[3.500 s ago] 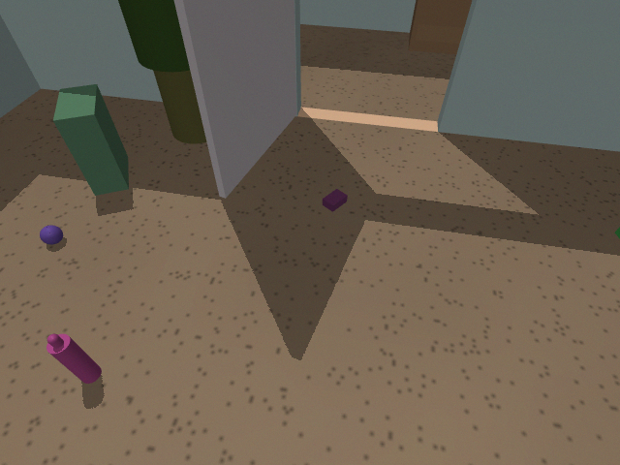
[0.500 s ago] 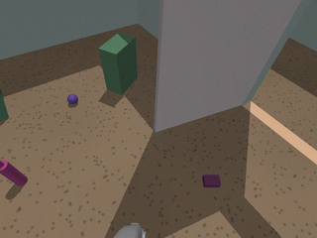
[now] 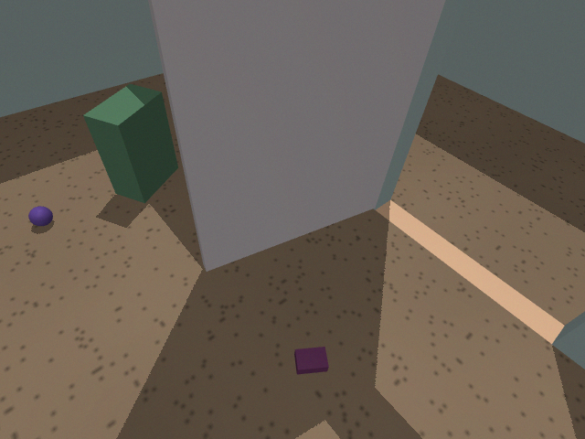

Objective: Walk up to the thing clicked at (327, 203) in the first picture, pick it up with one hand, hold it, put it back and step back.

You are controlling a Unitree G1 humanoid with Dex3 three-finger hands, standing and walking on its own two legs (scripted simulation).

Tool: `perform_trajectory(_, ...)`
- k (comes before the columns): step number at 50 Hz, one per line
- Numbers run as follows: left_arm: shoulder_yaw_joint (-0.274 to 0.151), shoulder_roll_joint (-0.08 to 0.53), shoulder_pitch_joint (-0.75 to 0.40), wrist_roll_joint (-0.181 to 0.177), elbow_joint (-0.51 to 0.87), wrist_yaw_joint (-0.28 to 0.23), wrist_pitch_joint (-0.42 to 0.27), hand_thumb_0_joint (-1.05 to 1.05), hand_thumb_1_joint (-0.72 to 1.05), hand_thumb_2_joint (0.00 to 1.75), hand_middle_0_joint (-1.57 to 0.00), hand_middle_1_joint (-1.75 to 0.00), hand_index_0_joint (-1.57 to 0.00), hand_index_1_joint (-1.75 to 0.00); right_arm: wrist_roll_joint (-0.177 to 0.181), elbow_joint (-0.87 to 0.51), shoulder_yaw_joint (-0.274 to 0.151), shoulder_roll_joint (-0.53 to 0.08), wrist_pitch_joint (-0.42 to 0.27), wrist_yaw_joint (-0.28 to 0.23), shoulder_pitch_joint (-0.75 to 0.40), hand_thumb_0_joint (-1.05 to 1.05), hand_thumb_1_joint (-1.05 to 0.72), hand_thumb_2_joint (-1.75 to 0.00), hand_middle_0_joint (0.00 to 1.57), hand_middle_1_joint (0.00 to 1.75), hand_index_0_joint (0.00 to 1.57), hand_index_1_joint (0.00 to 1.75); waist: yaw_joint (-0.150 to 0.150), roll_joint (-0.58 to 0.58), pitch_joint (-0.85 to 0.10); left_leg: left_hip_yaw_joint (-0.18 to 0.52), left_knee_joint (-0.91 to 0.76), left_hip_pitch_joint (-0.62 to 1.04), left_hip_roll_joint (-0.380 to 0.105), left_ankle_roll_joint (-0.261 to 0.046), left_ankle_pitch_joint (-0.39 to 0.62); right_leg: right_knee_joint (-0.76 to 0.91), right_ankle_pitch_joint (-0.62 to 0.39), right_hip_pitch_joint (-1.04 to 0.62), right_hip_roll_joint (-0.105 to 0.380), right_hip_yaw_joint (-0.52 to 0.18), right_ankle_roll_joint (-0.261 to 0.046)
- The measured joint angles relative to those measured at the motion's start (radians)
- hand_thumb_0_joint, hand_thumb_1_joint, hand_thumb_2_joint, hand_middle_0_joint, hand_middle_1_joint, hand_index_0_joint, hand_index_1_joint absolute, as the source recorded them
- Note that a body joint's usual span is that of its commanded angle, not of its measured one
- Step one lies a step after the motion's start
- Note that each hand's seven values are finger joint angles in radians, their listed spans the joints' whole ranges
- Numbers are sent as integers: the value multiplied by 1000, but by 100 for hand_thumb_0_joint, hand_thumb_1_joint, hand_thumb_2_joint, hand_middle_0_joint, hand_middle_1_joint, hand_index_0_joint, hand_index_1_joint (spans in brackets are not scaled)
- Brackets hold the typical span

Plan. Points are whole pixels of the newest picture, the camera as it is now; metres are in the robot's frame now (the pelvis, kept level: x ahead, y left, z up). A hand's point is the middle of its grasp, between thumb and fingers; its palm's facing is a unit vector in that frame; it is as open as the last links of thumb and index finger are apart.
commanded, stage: walk up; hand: left
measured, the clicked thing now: (311, 360) +0.52 -0.10 -0.71
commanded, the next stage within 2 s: none
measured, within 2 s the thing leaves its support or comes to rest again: neither
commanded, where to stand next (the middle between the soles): +0.24 -0.31 m, yaw +5 degrees
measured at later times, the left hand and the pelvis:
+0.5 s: hand out of the picture +0.13 +0.10 -0.14, palm faces -0.07 -0.96 -0.28, open 7.4 cm; pelvis +0.08 -0.16 +0.02, yaw +1 degrees
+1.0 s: hand out of the picture +0.17 -0.10 -0.12, palm faces +0.01 -0.92 -0.40, open 7.4 cm; pelvis +0.15 -0.38 +0.02, yaw +0 degrees
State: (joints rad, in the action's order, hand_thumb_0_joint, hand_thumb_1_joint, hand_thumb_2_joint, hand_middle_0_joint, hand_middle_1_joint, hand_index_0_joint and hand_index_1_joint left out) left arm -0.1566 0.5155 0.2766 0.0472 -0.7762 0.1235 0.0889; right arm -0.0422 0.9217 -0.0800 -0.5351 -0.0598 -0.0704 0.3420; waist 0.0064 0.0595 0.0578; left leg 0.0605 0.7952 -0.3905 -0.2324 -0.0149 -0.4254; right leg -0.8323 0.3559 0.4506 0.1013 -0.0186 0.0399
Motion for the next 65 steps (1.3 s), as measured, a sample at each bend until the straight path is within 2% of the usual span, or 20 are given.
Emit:
perform_trajectory(1,4,-15,1,7,0,-5,-9,0,90,90,-20,-30,-20,-30,2,16,-8,-14,14,-9,-9,1,-89,-90,21,30,21,30,-6,-34,4,41,88,-31,-1,-17,-70,-33,20,3,-23,23,5)
perform_trajectory(2,12,-30,4,14,2,-10,-16,0,90,90,-20,-30,-20,-30,9,30,-14,-18,29,-20,-15,1,-89,-90,21,30,21,30,-14,-51,2,62,195,-70,31,-21,-111,-54,37,6,-30,38,1)
perform_trajectory(6,46,-91,33,7,-9,-28,-23,0,90,90,-20,-30,-20,-30,37,63,-2,9,32,-29,-45,1,-90,-90,21,30,20,29,-58,-78,-6,-30,403,-166,157,-26,-76,41,16,-60,-51,65,-38)
perform_trajectory(10,58,-95,64,11,-11,-40,-29,0,90,90,-20,-30,-21,-30,44,44,34,67,-9,-13,-61,1,-90,-90,21,30,20,29,-92,-65,7,-134,275,-182,207,-23,-25,146,-17,-120,-90,85,-89)
perform_trajectory(14,59,-81,75,14,7,-49,-31,0,90,90,-20,-30,-21,-30,40,27,64,124,-26,1,-60,1,-90,-90,21,30,21,30,-111,-31,33,-174,82,-144,232,-34,25,181,-9,-159,-132,116,-125)
perform_trajectory(17,67,-77,73,12,23,-49,-15,0,90,90,-20,-30,-20,-30,41,10,69,148,-38,-1,-36,1,-90,-90,21,30,21,30,-105,-4,39,-184,-107,-53,242,-43,179,143,38,-165,-153,144,-145)
perform_trajectory(18,71,-78,70,10,28,-50,-12,0,90,90,-20,-30,-20,-30,36,4,66,150,-44,-6,-26,1,-90,-90,21,30,21,30,-94,9,39,-179,-143,-30,249,-54,212,97,66,-152,-151,149,-143)
perform_trajectory(20,75,-91,47,10,25,-53,-1,0,90,90,-20,-30,-20,-30,25,-6,56,151,-38,-18,-21,1,-89,-89,21,30,21,30,-70,44,54,-181,-105,-33,263,-56,185,-58,106,-96,-152,82,-94)
perform_trajectory(22,87,-105,39,15,25,-51,8,0,90,90,-20,-30,-20,-30,30,-10,49,139,-25,-25,-31,1,-89,-89,21,30,21,30,-50,53,60,-185,-92,-19,243,-51,164,-229,130,-25,-160,25,-58)
perform_trajectory(25,91,-97,25,20,20,-40,11,0,90,90,-20,-30,-20,-30,31,-17,33,128,-21,-32,-32,1,-89,-89,21,30,21,30,-21,64,55,-177,-115,16,201,-23,163,-330,101,46,-129,-38,-43)
perform_trajectory(29,64,-55,-16,16,35,-29,12,0,90,90,-21,-30,-21,-30,22,-22,24,102,-31,-24,-3,1,-89,-89,21,30,21,30,-4,70,54,-144,-108,21,139,3,151,-330,48,101,-64,-111,-37)
perform_trajectory(35,26,12,-48,6,38,-14,21,0,90,90,-20,-30,-20,-30,1,-18,6,41,-25,-11,18,1,-89,-90,21,30,21,30,4,58,45,-99,-43,-9,39,17,98,-121,76,67,25,-94,-36)
perform_trajectory(37,17,25,-43,-1,28,-19,10,0,90,90,-20,-30,-20,-30,-2,-10,-1,16,-10,-7,15,1,-89,-90,21,30,21,30,8,42,35,-75,0,-28,3,15,66,-31,43,18,20,-58,-27)
perform_trajectory(39,16,-2,-40,2,9,-33,-10,0,90,90,-20,-30,-20,-30,-3,14,-12,-17,19,-10,-7,1,-89,-90,21,30,21,30,8,-26,47,7,113,-64,-25,-24,-40,-78,54,13,-34,-12,10)
perform_trajectory(41,36,-34,-24,6,-5,-47,-22,0,90,90,-20,-30,-20,-30,9,39,-20,-15,51,-22,-29,1,-90,-90,21,30,21,30,-7,-46,38,47,301,-123,57,-25,-118,-106,79,17,-48,1,5)
perform_trajectory(43,58,-77,-10,-1,-28,-56,-21,0,90,90,-20,-30,-20,-30,23,54,-13,-3,54,-23,-53,1,-90,-90,21,30,20,29,-24,-67,32,16,400,-157,126,-23,-94,-56,64,-13,-64,8,-15)
perform_trajectory(48,96,-124,23,-21,-80,-86,-71,0,90,90,-21,-30,-21,-30,37,38,36,63,26,18,-79,1,-90,-90,20,30,20,29,-48,-85,32,-79,345,-183,203,-26,-14,70,25,-90,-99,43,-63)
perform_trajectory(52,111,-135,35,-38,-104,-117,-117,0,90,90,-21,-30,-21,-30,27,8,52,111,53,49,-114,1,-90,-90,21,30,20,29,-58,-94,63,-30,256,-164,232,-25,16,99,27,-126,-120,68,-84)
perform_trajectory(58,123,-152,20,-44,-104,-157,-139,0,89,90,-21,-31,-21,-30,31,-39,31,115,94,65,-181,1,-90,-90,21,30,20,30,-61,-122,111,62,260,-151,261,-15,52,98,44,-140,-96,95,-78)
perform_trajectory(65,113,-128,-5,-32,-86,-165,-141,0,89,90,-21,-31,-21,-30,42,-43,19,106,97,68,-241,1,-90,-90,21,30,20,29,-75,-116,112,10,62,-45,228,-14,41,72,70,-135,-37,112,-54)
